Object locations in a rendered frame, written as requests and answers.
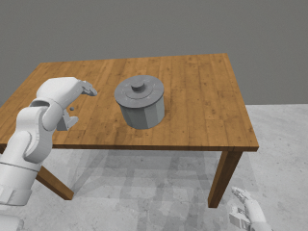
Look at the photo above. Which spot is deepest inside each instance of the knob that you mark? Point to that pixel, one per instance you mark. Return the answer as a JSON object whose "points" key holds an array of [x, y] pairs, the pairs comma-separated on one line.
{"points": [[137, 85]]}

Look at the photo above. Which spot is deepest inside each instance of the robot left forearm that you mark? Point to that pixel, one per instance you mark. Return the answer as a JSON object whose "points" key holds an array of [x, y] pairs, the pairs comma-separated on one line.
{"points": [[27, 148]]}

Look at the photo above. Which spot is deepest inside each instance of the left robot hand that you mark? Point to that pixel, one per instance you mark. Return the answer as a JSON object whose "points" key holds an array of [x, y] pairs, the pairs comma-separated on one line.
{"points": [[64, 90]]}

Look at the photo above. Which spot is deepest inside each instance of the robot left upper arm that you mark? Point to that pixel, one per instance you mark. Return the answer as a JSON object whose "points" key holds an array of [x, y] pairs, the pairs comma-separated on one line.
{"points": [[11, 223]]}

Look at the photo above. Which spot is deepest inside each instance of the table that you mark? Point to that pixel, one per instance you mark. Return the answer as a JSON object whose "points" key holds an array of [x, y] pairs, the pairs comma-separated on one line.
{"points": [[203, 111]]}

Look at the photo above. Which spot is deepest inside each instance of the lid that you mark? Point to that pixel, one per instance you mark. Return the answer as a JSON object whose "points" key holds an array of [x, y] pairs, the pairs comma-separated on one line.
{"points": [[136, 100]]}

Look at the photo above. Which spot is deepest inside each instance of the robot right forearm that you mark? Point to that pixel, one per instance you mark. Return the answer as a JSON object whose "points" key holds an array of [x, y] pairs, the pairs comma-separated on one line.
{"points": [[260, 226]]}

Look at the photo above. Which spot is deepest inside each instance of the pot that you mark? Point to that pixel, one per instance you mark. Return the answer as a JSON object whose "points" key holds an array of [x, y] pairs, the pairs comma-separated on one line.
{"points": [[144, 118]]}

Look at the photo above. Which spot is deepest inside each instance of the right robot hand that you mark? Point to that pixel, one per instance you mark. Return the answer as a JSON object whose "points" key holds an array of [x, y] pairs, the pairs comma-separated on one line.
{"points": [[252, 212]]}

